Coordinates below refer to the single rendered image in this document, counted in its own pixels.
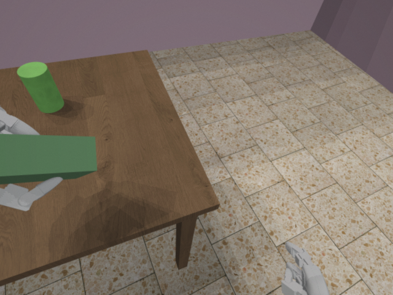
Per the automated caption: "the table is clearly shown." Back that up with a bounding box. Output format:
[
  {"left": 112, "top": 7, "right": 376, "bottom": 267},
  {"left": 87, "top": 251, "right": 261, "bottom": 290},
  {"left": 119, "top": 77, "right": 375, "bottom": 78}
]
[{"left": 0, "top": 50, "right": 220, "bottom": 286}]

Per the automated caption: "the sponge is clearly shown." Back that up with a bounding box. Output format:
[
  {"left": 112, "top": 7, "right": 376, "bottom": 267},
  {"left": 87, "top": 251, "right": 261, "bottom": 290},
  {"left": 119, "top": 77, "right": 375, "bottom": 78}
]
[{"left": 0, "top": 134, "right": 97, "bottom": 184}]

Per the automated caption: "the left robot hand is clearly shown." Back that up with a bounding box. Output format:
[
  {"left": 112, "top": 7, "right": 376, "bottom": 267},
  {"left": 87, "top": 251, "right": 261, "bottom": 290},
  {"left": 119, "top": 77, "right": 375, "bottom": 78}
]
[{"left": 0, "top": 106, "right": 63, "bottom": 211}]

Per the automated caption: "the right robot hand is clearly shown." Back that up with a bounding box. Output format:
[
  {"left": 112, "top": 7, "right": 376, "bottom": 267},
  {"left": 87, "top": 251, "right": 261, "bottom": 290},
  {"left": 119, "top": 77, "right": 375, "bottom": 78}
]
[{"left": 281, "top": 242, "right": 330, "bottom": 295}]

